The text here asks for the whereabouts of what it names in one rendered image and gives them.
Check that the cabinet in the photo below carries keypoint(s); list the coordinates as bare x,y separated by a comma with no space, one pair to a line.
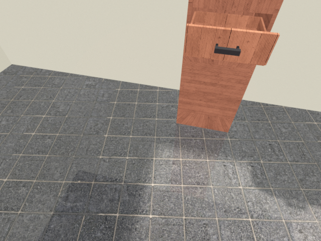
211,90

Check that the drawer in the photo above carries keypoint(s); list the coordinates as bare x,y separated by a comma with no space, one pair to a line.
227,30

